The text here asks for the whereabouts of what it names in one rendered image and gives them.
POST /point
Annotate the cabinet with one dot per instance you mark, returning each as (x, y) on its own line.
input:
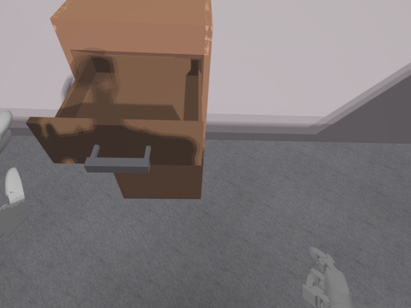
(150, 28)

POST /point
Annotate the drawer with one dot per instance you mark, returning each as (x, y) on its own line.
(125, 103)

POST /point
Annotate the robot left hand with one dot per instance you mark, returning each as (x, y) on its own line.
(11, 216)

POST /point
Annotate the handle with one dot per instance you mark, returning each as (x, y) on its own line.
(94, 164)

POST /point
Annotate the robot right hand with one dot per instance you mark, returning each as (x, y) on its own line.
(333, 288)

